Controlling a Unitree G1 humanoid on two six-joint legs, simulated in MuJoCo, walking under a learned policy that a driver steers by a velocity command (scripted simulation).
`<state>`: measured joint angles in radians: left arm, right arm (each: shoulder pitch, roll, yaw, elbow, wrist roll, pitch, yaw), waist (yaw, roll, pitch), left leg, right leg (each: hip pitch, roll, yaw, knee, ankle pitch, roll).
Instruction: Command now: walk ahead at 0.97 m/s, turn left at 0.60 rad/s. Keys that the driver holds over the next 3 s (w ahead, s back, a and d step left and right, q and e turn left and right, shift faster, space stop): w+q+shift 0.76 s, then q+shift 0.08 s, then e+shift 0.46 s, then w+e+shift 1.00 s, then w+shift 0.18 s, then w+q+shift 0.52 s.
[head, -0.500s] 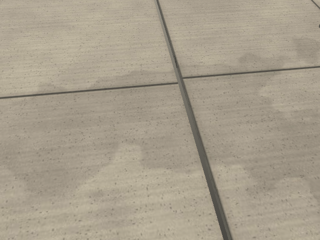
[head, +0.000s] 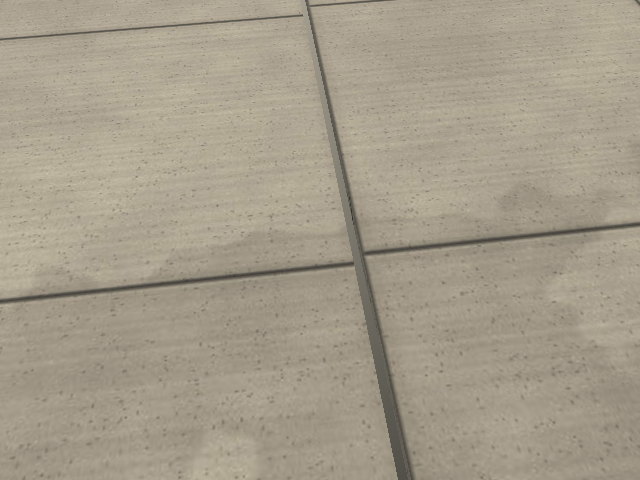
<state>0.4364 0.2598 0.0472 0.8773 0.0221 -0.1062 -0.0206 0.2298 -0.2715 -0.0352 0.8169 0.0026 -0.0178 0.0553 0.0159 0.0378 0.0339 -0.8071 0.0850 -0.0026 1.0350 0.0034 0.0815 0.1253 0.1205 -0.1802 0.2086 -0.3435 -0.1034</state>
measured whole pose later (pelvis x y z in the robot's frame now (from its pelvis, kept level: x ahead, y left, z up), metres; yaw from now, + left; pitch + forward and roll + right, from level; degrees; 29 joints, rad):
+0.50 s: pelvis +0.46 +0.00 +0.00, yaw +25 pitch +3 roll -1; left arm -0.05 0.23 -0.07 0.54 0.03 -0.07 -0.02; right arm 0.45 -0.30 -0.08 0.86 0.00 -0.07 0.02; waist -0.13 0.01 0.01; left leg 0.03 -0.14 -0.23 0.32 -0.36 0.14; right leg -0.71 -0.11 0.09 0.71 -0.07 0.03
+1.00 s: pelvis +0.80 +0.20 -0.01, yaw +48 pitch +0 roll -3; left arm 0.31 0.32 0.05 0.84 -0.03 -0.11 0.00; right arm 0.07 -0.32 -0.04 0.65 -0.03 -0.04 0.05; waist 0.06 0.00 0.07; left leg -0.43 -0.04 0.03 0.63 -0.21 0.14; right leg -0.22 -0.05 0.03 1.21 -0.55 -0.03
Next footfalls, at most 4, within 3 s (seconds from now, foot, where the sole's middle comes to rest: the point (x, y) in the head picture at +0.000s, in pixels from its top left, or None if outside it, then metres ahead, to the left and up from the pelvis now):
0.16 left None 0.34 0.03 -0.77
0.54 right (384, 351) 0.77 -0.09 -0.73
0.94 left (211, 329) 0.85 0.32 -0.77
1.46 right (245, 253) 1.09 0.27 -0.77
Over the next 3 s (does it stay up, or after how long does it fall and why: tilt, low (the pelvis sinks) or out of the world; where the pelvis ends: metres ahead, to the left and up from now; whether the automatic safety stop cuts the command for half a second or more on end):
stays up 2.20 0.25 0.00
